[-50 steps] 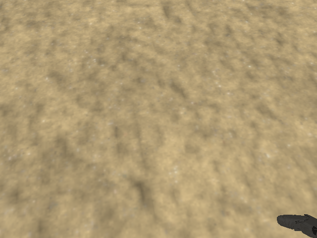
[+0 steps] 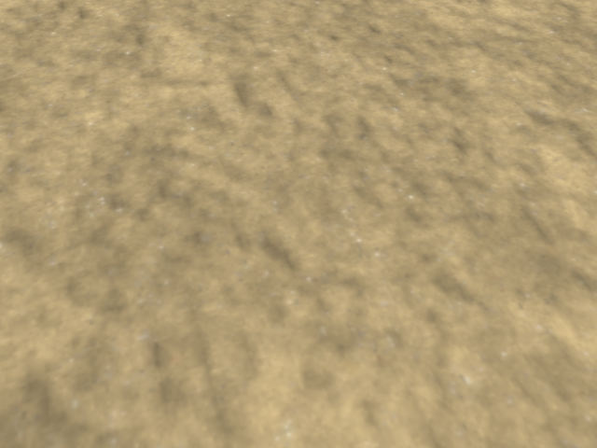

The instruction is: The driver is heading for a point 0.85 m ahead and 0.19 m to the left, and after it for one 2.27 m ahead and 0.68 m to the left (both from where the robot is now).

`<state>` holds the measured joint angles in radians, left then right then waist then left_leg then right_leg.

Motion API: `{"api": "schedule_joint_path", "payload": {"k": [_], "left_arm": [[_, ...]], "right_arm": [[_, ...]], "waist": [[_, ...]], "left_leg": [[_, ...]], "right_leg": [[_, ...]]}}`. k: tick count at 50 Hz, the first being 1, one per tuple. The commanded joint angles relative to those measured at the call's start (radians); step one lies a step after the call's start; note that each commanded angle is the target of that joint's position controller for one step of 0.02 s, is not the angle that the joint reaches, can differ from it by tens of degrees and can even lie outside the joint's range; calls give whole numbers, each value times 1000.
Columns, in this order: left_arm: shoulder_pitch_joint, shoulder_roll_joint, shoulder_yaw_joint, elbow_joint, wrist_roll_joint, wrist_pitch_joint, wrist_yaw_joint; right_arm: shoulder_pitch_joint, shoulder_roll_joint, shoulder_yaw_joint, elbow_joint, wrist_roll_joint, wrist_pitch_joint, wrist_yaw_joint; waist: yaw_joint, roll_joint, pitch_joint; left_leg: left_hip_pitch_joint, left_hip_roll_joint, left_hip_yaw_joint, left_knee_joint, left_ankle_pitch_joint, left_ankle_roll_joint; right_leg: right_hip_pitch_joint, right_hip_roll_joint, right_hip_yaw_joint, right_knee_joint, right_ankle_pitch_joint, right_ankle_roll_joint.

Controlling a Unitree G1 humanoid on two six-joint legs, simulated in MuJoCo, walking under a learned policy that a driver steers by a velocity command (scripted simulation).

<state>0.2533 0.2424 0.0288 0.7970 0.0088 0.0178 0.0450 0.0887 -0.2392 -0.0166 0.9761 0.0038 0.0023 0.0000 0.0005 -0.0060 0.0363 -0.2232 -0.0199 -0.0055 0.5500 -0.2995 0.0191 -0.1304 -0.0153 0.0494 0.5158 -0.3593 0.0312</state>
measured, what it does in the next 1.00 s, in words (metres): walks ahead: left foot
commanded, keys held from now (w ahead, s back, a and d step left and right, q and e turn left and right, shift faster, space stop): no key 0.30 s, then w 0.28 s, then w+q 0.42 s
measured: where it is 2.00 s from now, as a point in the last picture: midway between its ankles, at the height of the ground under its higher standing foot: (236, 364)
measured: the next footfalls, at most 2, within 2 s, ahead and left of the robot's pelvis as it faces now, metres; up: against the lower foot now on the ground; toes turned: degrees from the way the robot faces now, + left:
left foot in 0.98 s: +0.34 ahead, +0.13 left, +0.00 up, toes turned +13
right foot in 1.46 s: +0.68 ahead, +0.03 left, +0.00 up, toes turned +26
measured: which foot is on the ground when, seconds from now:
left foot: down 0.00-0.52, up 0.54-0.96, down 0.98-1.00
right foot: down 0.00-0.98, up 1.00-1.00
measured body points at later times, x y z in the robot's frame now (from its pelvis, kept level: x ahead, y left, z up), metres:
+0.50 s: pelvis +0.00 -0.01 +0.00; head -0.01 -0.02 +0.45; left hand +0.01 +0.25 -0.14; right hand +0.04 -0.27 -0.15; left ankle +0.00 +0.11 -0.73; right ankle -0.05 -0.12 -0.73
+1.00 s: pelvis +0.20 +0.03 -0.02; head +0.24 +0.03 +0.42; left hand +0.07 +0.26 -0.16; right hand +0.47 -0.16 -0.12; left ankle +0.31 +0.12 -0.74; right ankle -0.02 -0.12 -0.70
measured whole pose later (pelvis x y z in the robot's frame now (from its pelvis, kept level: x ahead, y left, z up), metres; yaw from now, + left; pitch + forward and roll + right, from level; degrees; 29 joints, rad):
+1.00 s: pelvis +0.20 +0.03 -0.02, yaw +11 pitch +2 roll +1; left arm 0.48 0.22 0.03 1.05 0.01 -0.07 0.03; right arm -0.06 -0.23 -0.05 0.84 0.03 -0.06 0.06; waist 0.04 0.00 0.05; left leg -0.52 -0.05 0.09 0.61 -0.13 0.13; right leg 0.10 -0.08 -0.16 0.62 -0.49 0.03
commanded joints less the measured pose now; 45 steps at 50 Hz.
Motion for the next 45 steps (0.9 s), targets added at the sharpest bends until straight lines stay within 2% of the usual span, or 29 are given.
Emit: {"api": "schedule_joint_path", "payload": {"k": [1,15,16,17,19,21,22,23,24,25,26,27,28,29,30,31,32,33,34,35,38,40,42,44,45], "left_arm": [[34,103,27,-16,1,-11,6],[59,83,14,125,0,-26,11],[81,72,12,143,-1,-26,11],[83,72,12,151,-6,-25,13],[65,70,12,141,-10,-32,16],[57,37,5,133,-17,-55,9],[59,31,5,137,-19,-67,2],[78,33,8,147,-22,-77,-6],[117,25,9,164,-23,-85,-13],[176,13,10,191,-22,-91,-17],[242,25,16,223,-15,-93,-18],[350,97,36,254,-12,-97,-17],[397,203,59,257,-12,-107,-32],[327,165,46,240,3,-121,-32],[268,121,36,222,-3,-131,-31],[240,104,32,214,-13,-137,-35],[227,94,30,211,-17,-136,-37],[234,65,21,216,-10,-133,-36],[255,46,16,225,-2,-129,-34],[277,43,15,235,4,-125,-31],[270,76,19,232,10,-120,-20],[275,103,23,233,6,-122,-14],[288,113,27,241,-3,-122,-13],[281,123,31,243,-11,-117,-15],[265,136,35,238,-12,-114,-14]], "right_arm": [[-21,-115,-24,-14,-1,-4,-8],[-11,-107,-25,72,-3,7,-24],[8,-103,-25,83,-2,8,-26],[24,-119,-31,90,5,11,-28],[52,-152,-44,90,12,8,-28],[99,-180,-55,92,15,-12,-24],[115,-189,-60,92,17,-21,-24],[94,-188,-61,81,19,-29,-24],[42,-177,-59,60,25,-33,-22],[-36,-160,-53,30,34,-33,-19],[-78,-125,-45,10,34,-35,-16],[-97,-56,-28,-9,27,-45,-11],[-142,-62,-30,-59,29,-65,-11],[-141,-108,-41,-61,41,-80,-9],[-67,-111,-43,-34,47,-85,-1],[-23,-108,-46,-10,41,-89,4],[-23,-108,-50,-6,35,-91,7],[-34,-100,-52,-7,32,-90,12],[-37,-76,-49,-7,31,-86,17],[-48,-52,-45,-14,31,-81,22],[-150,-15,-29,-74,28,-69,31],[-219,-8,-17,-115,25,-68,40],[-258,-15,-12,-145,26,-67,52],[-271,-31,-14,-171,27,-70,64],[-258,-47,-21,-180,25,-73,69]], "waist": [[-2,6,-53],[-8,15,-4],[-8,23,-23],[-13,36,-8],[-24,90,50],[-31,179,75],[-30,193,73],[-9,185,74],[28,175,78],[77,155,90],[106,82,91],[129,-130,38],[140,-302,79],[96,-200,132],[54,-142,144],[40,-116,116],[36,-92,109],[41,-87,95],[47,-95,77],[53,-98,67],[68,-85,90],[82,-90,110],[86,-89,130],[69,-92,133],[46,-103,110]], "left_leg": [[79,58,-61,-75,371,33],[39,49,-67,-137,165,28],[42,42,-64,-150,33,32],[25,37,-69,-161,-156,45],[-37,95,-164,-226,-461,92],[-35,227,-358,-327,-584,167],[-75,275,-436,-364,-586,199],[-119,293,-453,-376,-563,208],[-176,279,-414,-367,-523,194],[-264,225,-316,-327,-458,155],[-337,142,-197,-197,-357,107],[-442,24,-25,121,-223,37],[-597,-28,29,314,-238,21],[-642,37,-51,451,-201,36],[-675,67,-69,507,-111,47],[-675,83,-65,521,-43,55],[-681,98,-71,506,21,56],[-654,106,-70,478,73,52],[-632,98,-53,464,116,44],[-621,90,-43,440,147,35],[-549,70,-7,277,251,12],[-480,63,39,178,306,13],[-446,60,64,120,309,32],[-425,49,81,74,266,66],[-382,27,104,64,231,87]], "right_leg": [[-34,-17,9,-67,330,-10],[-71,-6,-17,-106,191,-5],[-68,9,-35,-101,91,-8],[-94,30,-57,-71,-35,-18],[-185,47,-76,7,-200,-43],[-254,43,-97,137,-148,-54],[-224,24,-80,194,-116,-65],[-188,6,-68,206,-105,-82],[-116,-3,-68,149,-99,-104],[8,1,-75,10,-81,-129],[114,-8,-33,-103,-65,-140],[229,-167,230,-247,-206,-185],[231,-353,586,-410,-359,-289],[176,-384,628,-422,-360,-311],[199,-349,518,-408,-285,-279],[230,-306,410,-400,-174,-237],[253,-286,319,-402,-42,-205],[252,-257,221,-402,94,-178],[251,-229,141,-394,208,-165],[247,-214,83,-388,283,-162],[153,-194,-31,-414,344,-160],[103,-201,-81,-437,355,-161],[115,-223,-115,-438,389,-163],[179,-245,-149,-389,540,-153],[209,-252,-171,-330,731,-143]]}}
